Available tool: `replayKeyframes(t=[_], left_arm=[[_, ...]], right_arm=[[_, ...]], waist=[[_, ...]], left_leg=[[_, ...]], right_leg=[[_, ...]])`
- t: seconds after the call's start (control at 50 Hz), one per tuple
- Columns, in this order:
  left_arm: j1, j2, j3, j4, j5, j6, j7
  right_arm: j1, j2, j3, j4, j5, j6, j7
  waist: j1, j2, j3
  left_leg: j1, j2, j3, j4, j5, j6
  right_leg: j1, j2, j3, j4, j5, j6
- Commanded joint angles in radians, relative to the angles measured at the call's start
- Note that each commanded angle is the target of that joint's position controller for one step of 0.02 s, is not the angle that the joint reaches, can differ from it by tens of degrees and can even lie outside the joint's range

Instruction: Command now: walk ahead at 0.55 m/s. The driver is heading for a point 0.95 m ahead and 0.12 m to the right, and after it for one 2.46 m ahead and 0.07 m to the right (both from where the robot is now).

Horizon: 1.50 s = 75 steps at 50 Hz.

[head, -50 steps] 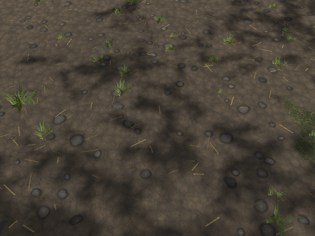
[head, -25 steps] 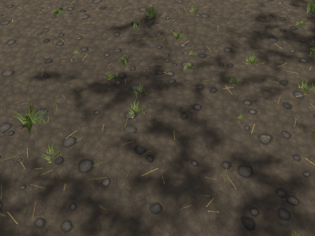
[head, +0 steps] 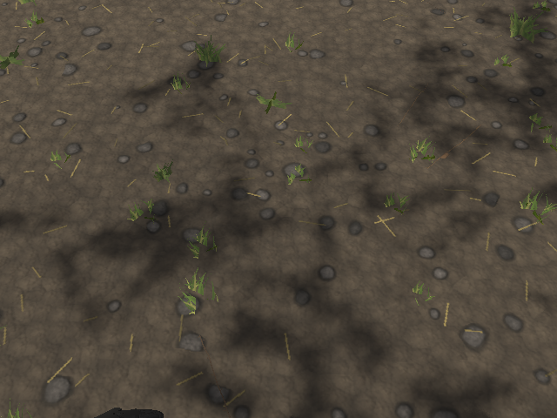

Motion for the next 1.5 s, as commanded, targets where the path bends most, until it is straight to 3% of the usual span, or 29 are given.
replayKeyframes(t=[0.02,0.06,0.1,0.12,0.14,0.16,0.2,0.24,0.32,0.38,0.42,0.5,0.52,0.6,0.62,0.64,0.68,0.7,0.74,0.8,0.94,1.06,1.1,1.12,1.14,1.16,1.2,1.28,1.5], left_arm=[[-0.089,0.058,0.011,-0.08,-0.066,-0.033,0.012],[-0.036,0.121,0.032,-0.077,-0.061,-0.049,0.007],[0.266,0.166,0.059,0.02,-0.05,-0.049,0.014],[0.439,0.212,0.063,0.07,-0.018,-0.033,0.028],[0.425,0.216,0.044,0.08,0.031,-0.035,0.015],[0.422,0.155,0.041,0.079,0.016,-0.027,0.011],[0.144,0.107,0.026,0.029,-0.037,-0.015,0.018],[0.093,0.083,0.007,0.039,-0.017,-0.023,0.017],[0.092,0.099,0.004,0.086,0.012,-0.025,0.02],[0.159,0.232,0.053,0.093,-0.036,0.004,0.047],[0.171,0.235,0.059,0.084,-0.047,0.01,0.069],[0.242,0.217,0.065,0.088,-0.057,0.001,0.079],[0.289,0.198,0.066,0.107,-0.018,0.011,0.054],[0.247,0.219,0.08,0.087,-0.012,0.028,0.034],[0.251,0.208,0.079,0.09,-0.012,0.031,0.037],[0.231,0.179,0.064,0.087,-0.085,0.038,0.056],[0.173,0.051,0.023,0.041,-0.038,0.015,0.058],[0.227,0.076,0.03,0.029,-0.039,-0.004,0.059],[0.204,0.166,0.053,0.052,-0.062,-0.001,0.052],[0.187,0.146,0.066,0.049,-0.055,0.037,0.056],[0.054,0.05,0.054,-0.087,-0.045,0.085,0.027],[0.102,0.117,0.086,-0.143,-0.051,0.102,-0.005],[0.285,0.18,0.12,-0.106,-0.056,0.089,0.01],[0.329,0.289,0.152,-0.111,-0.055,0.089,0.04],[0.285,0.391,0.165,-0.154,-0.017,0.087,0.044],[0.275,0.336,0.15,-0.182,-0.01,0.086,0.036],[0.138,0.24,0.123,-0.206,-0.055,0.083,0.044],[0.07,0.235,0.124,-0.255,-0.045,0.112,0.072],[0.107,0.218,0.1,-0.281,-0.032,0.143,0.084]], right_arm=[[0.019,-0.203,-0.023,-0.046,0.034,-0.007,-0.038],[-0.003,-0.224,-0.027,-0.049,0.012,0.025,-0.066],[-0.111,-0.227,-0.029,-0.075,-0.019,0.053,-0.062],[-0.149,-0.177,-0.014,-0.104,-0.03,0.05,-0.051],[0.157,0.025,0.032,-0.051,-0.023,0.051,-0.026],[0.195,-0.06,0.02,-0.013,0.017,0.032,-0.011],[-0.07,-0.152,-0.009,-0.1,0.027,0.037,-0.025],[-0.108,-0.131,-0.022,-0.11,0.002,0.066,-0.041],[-0.123,-0.064,-0.012,-0.12,0.001,0.096,-0.065],[-0.253,-0.13,-0.026,-0.158,0.008,0.107,-0.063],[-0.359,-0.171,-0.042,-0.192,0.016,0.092,-0.055],[-0.427,-0.151,-0.052,-0.193,0.013,0.052,-0.042],[-0.402,-0.1,-0.027,-0.2,-0.058,0.075,0.0],[-0.369,-0.108,-0.03,-0.211,-0.039,0.081,0.018],[-0.319,-0.102,-0.028,-0.195,-0.042,0.07,0.008],[-0.289,-0.144,-0.053,-0.162,0.038,0.045,-0.027],[-0.084,-0.258,-0.071,-0.117,0.016,0.024,-0.045],[-0.059,-0.349,-0.097,-0.12,-0.012,0.022,-0.044],[-0.163,-0.207,-0.066,-0.152,-0.014,0.0,-0.032],[-0.292,-0.167,-0.052,-0.195,-0.014,0.015,-0.039],[-0.292,-0.235,-0.067,-0.209,-0.007,0.068,-0.105],[-0.37,-0.273,-0.088,-0.269,0.026,0.107,-0.096],[-0.385,-0.257,-0.085,-0.286,0.036,0.11,-0.081],[-0.342,-0.203,-0.067,-0.304,-0.004,0.096,-0.064],[-0.298,-0.149,-0.046,-0.373,-0.04,0.077,-0.052],[-0.347,-0.211,-0.055,-0.367,-0.02,0.053,-0.032],[-0.421,-0.227,-0.063,-0.384,-0.008,0.055,-0.039],[-0.413,-0.186,-0.063,-0.395,-0.025,0.092,-0.056],[-0.418,-0.185,-0.059,-0.418,-0.011,0.085,-0.03]], waist=[[0.036,0.085,0.036],[0.098,0.129,-0.039],[0.257,0.173,-0.166],[0.302,0.086,-0.298],[0.122,-0.243,-0.487],[0.171,-0.135,-0.608],[0.095,0.06,-0.256],[0.033,0.086,-0.139],[-0.005,-0.027,-0.135],[0.059,-0.078,-0.165],[0.078,-0.1,-0.094],[0.095,-0.055,-0.08],[0.094,-0.013,-0.089],[0.07,-0.084,-0.04],[0.046,-0.049,-0.032],[0.02,-0.033,-0.027],[-0.013,0.235,-0.121],[0.002,0.324,-0.102],[0.027,0.15,-0.066],[0.071,0.153,-0.051],[0.041,0.143,-0.042],[0.075,0.139,-0.088],[0.166,0.081,-0.17],[0.162,-0.082,-0.226],[0.071,-0.256,-0.371],[0.138,-0.101,-0.469],[0.071,0.053,-0.23],[0.023,-0.016,-0.153],[0.083,-0.153,-0.194]], left_leg=[[-0.166,0.23,-0.081,0.013,0.959,-0.003],[0.004,0.249,-0.093,0.127,1.087,-0.04],[-0.012,0.221,-0.073,0.475,1.13,-0.071],[-0.194,0.139,-0.052,0.835,0.733,-0.088],[-0.573,-0.023,-0.194,1.27,-0.366,-0.133],[-0.61,-0.018,-0.359,1.354,-0.33,-0.094],[-0.669,0.101,-0.22,1.211,-0.184,-0.102],[-0.535,0.158,-0.194,1.096,-0.11,-0.122],[-0.401,0.179,-0.151,0.777,-0.042,-0.14],[-0.498,0.196,-0.122,0.675,0.049,-0.114],[-0.627,0.214,-0.138,0.623,0.102,-0.092],[-0.712,0.218,-0.126,0.539,0.139,-0.073],[-0.622,0.177,-0.05,0.495,0.097,-0.09],[-0.419,0.128,0.019,0.306,0.042,-0.087],[-0.338,0.119,0.029,0.217,0.068,-0.077],[-0.284,0.148,-0.027,0.181,0.096,-0.045],[-0.014,0.413,-0.367,0.123,0.339,0.024],[0.035,0.559,-0.591,0.068,0.277,0.17],[-0.023,0.489,-0.428,0.086,0.401,0.128],[-0.136,0.382,-0.144,0.079,0.728,0.015],[-0.206,0.35,0.097,0.088,0.739,0.009],[-0.119,0.396,0.129,0.314,0.957,0.011],[-0.197,0.339,0.161,0.631,0.935,-0.049],[-0.464,0.25,0.144,0.909,0.323,-0.124],[-0.829,0.017,0.006,1.274,-0.395,-0.184],[-0.848,0.064,-0.233,1.305,-0.328,-0.154],[-0.855,0.124,-0.224,1.152,-0.172,-0.138],[-0.674,0.095,-0.171,0.838,-0.065,-0.16],[-0.474,0.085,-0.148,0.436,0.037,-0.125]], right_leg=[[0.3,0.122,-0.014,-0.174,0.11,-0.017],[0.333,0.177,-0.012,-0.252,0.093,-0.031],[0.618,0.156,0.026,-0.318,0.197,-0.062],[0.905,-0.016,0.161,-0.237,0.529,-0.107],[1.283,-0.312,0.519,-0.064,0.939,-0.329],[1.261,-0.311,0.641,-0.184,0.762,-0.363],[0.853,-0.213,0.431,-0.352,0.365,-0.27],[0.559,-0.156,0.322,-0.428,0.394,-0.232],[0.39,-0.07,0.151,-0.456,0.503,-0.201],[0.462,-0.102,0.276,-0.605,-0.442,-0.196],[0.507,-0.152,0.401,-0.675,-0.701,-0.174],[0.634,-0.169,0.396,-0.673,-0.696,-0.14],[0.588,-0.115,0.31,-0.667,-0.686,-0.125],[0.467,-0.088,0.241,-0.606,-0.699,-0.113],[0.443,-0.074,0.223,-0.544,-0.681,-0.104],[0.411,-0.061,0.249,-0.459,-0.598,-0.098],[0.169,0.096,0.052,0.079,-0.58,0.002],[-0.073,0.161,0.077,0.249,-0.723,0.014],[-0.109,0.088,0.214,0.4,-0.583,0.014],[-0.023,0.066,0.17,0.379,-0.362,0.057],[0.126,0.048,0.021,0.062,-0.158,0.086],[0.263,0.113,-0.07,-0.07,-0.341,0.009],[0.531,0.176,-0.061,-0.268,-0.2,-0.07],[0.787,0.022,0.198,-0.277,0.246,-0.147],[1.048,-0.247,0.75,-0.292,0.362,-0.432],[1.019,-0.256,0.757,-0.359,0.21,-0.417],[0.763,-0.136,0.529,-0.396,0.012,-0.273],[0.474,0.007,0.427,-0.411,-0.074,-0.186],[0.482,0.0,0.546,-0.299,-0.255,-0.105]])
Velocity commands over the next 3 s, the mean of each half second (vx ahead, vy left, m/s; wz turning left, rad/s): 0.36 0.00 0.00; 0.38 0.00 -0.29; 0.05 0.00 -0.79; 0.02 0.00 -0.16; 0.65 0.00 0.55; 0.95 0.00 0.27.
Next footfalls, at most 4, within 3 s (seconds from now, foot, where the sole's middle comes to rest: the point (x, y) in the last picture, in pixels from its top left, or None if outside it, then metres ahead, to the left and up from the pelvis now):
0.10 right None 0.34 -0.07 -0.77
0.66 left None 0.38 0.16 -0.77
1.12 right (301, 385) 0.55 -0.06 -0.77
1.54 left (223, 351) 0.65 0.12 -0.77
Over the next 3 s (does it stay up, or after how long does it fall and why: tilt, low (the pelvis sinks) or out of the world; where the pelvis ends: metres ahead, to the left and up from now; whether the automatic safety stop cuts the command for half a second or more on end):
stays up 1.16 -0.02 0.00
